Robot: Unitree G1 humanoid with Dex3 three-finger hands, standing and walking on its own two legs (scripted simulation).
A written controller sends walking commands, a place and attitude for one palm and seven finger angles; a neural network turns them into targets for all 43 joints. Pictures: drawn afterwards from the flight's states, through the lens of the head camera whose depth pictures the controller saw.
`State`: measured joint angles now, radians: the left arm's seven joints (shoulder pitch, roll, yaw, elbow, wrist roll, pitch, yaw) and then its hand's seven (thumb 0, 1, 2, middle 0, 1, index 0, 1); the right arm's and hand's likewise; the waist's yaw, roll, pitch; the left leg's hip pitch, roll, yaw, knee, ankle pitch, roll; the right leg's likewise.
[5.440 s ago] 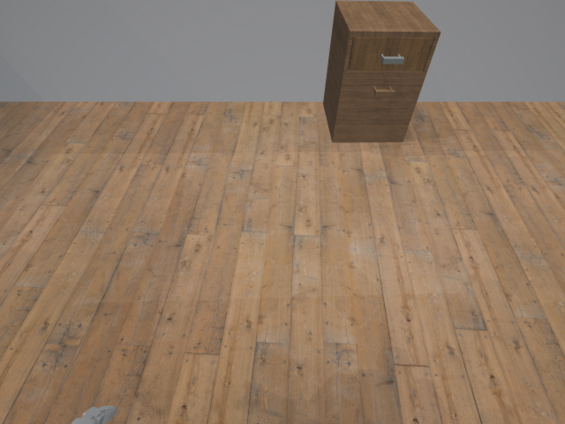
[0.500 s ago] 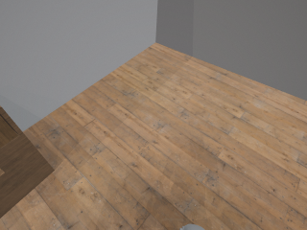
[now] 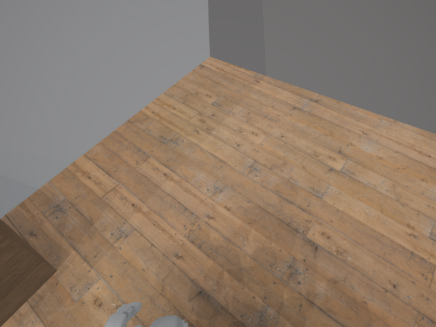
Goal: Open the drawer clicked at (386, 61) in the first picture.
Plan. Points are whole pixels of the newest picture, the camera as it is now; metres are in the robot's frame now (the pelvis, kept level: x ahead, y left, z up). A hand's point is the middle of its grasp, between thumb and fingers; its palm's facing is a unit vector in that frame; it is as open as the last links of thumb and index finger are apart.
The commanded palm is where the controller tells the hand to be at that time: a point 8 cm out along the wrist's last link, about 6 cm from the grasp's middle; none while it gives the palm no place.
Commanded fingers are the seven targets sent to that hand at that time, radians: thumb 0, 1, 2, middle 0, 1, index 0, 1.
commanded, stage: turn to face it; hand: left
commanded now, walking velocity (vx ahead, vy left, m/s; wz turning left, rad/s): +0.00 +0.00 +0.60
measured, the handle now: out of the picture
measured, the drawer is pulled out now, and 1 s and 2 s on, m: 0.00 0.00 0.00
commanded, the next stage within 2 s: take the last steps up to it in 1.62 s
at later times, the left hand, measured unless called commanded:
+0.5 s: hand out of the picture +0.04 +0.27 -0.16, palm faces +0.31 -0.91 -0.27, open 7.4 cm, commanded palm none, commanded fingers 0.00 0.90 0.90 -0.20 -0.30 -0.20 -0.30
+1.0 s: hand out of the picture -0.03 +0.16 -0.14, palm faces +0.56 -0.78 -0.28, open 7.4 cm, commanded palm none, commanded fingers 0.00 0.90 0.90 -0.20 -0.30 -0.20 -0.30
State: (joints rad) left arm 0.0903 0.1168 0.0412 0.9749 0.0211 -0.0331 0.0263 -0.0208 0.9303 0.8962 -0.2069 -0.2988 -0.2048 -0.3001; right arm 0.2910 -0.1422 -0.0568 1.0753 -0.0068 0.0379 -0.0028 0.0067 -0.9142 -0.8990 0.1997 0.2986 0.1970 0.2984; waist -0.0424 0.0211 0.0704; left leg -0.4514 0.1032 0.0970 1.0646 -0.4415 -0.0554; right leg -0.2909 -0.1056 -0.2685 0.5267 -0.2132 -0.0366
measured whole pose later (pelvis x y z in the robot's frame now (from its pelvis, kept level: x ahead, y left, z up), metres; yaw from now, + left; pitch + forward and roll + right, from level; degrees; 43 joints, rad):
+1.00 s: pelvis +0.02 -0.05 +0.01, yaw +36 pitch -1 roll +3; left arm 0.21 0.17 0.03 0.89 0.03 0.02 0.02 0.01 0.91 0.90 -0.21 -0.30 -0.21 -0.30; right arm 0.18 -0.28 -0.11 0.94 -0.02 0.10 0.03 0.01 -0.91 -0.90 0.20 0.30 0.20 0.30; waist -0.02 0.02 0.08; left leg -0.46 0.04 0.00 1.05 -0.39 -0.09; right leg -0.20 -0.12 -0.19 0.51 -0.29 -0.02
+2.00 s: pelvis -0.01 -0.04 +0.01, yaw +58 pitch -1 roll +1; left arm 0.33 0.16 0.04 1.02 0.04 -0.03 0.01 0.00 0.91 0.90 -0.21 -0.30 -0.20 -0.30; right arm 0.22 -0.23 -0.07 1.04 -0.02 0.06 0.03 0.01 -0.91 -0.90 0.20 0.30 0.20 0.30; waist 0.04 0.02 0.04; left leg -0.37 0.07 0.04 0.86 -0.36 -0.05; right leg -0.14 -0.08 -0.18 0.40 -0.25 0.00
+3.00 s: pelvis +0.15 +0.25 +0.01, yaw +57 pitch +0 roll -1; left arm 0.27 0.16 0.05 1.08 0.03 -0.05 0.01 -0.01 0.94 0.90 -0.20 -0.30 -0.20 -0.30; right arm 0.18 -0.17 -0.05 1.03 -0.02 -0.02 -0.01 0.00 -0.92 -0.90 0.20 0.30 0.19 0.30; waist 0.00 0.03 0.04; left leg -0.49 0.10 0.05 0.82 -0.28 -0.01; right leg -0.17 0.03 -0.14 0.40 -0.24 -0.07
